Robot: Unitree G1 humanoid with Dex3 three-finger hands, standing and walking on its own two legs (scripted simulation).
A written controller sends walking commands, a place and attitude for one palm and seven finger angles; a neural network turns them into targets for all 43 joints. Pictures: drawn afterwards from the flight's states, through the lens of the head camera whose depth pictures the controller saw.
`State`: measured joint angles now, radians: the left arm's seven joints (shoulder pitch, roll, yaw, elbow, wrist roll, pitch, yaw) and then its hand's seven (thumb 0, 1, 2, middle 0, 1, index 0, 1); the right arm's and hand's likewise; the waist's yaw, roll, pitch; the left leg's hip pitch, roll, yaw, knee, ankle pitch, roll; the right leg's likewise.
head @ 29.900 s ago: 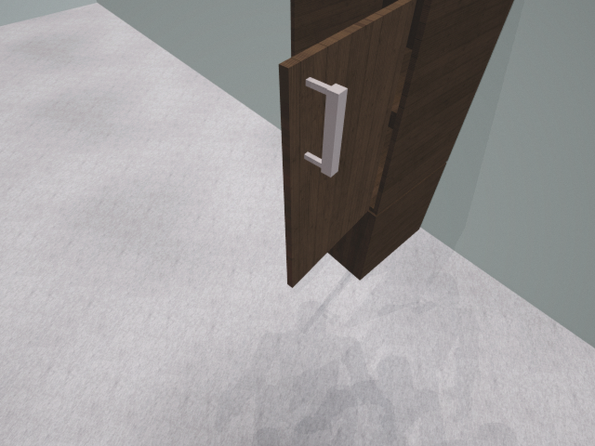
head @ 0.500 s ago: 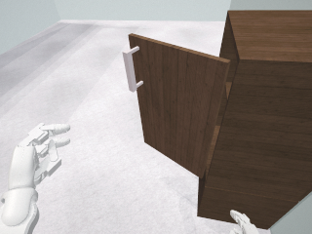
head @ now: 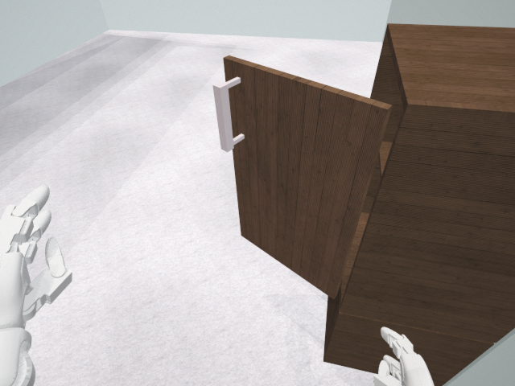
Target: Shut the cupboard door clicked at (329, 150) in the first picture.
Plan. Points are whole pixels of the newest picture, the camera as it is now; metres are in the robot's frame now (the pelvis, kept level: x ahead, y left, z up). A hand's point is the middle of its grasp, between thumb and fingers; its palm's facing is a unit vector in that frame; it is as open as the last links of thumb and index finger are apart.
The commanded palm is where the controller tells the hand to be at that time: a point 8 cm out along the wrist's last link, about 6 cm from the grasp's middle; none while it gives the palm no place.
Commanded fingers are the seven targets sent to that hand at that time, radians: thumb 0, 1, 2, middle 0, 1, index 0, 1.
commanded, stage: draw the hand back to the body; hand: left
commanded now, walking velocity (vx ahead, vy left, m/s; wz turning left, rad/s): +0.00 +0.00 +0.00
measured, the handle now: (231, 115) +0.62 +0.14 +0.13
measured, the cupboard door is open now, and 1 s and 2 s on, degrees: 62 62 62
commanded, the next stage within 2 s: step back with the hand held close in 0.02 s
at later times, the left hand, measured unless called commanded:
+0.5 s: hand (57, 278) +0.18 +0.27 +0.15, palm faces +0.34 -0.78 -0.53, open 7.4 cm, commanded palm +0.12 +0.31 +0.17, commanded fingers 0.00 0.90 0.90 -0.20 -0.30 -0.20 -0.30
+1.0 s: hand out of the picture +0.10 +0.28 +0.16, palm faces +0.47 -0.76 -0.46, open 7.4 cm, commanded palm +0.03 +0.32 +0.17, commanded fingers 0.00 0.90 0.90 -0.20 -0.30 -0.20 -0.30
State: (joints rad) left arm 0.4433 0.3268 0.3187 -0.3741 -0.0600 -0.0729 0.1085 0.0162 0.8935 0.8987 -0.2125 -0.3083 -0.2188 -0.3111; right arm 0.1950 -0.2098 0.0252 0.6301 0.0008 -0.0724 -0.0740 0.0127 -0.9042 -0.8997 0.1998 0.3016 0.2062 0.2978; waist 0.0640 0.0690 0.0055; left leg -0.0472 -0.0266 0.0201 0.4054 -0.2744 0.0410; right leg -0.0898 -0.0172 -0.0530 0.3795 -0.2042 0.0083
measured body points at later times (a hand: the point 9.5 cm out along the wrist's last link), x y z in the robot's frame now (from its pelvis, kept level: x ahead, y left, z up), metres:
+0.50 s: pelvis -0.02 +0.02 -0.01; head -0.01 +0.01 +0.44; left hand +0.16 +0.31 +0.18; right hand +0.15 -0.24 -0.09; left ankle -0.03 +0.09 -0.74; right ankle +0.01 -0.13 -0.74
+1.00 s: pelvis -0.10 +0.02 -0.03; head -0.09 +0.04 +0.42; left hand +0.07 +0.32 +0.19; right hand +0.05 -0.24 -0.10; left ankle -0.03 +0.09 -0.74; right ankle -0.01 -0.13 -0.74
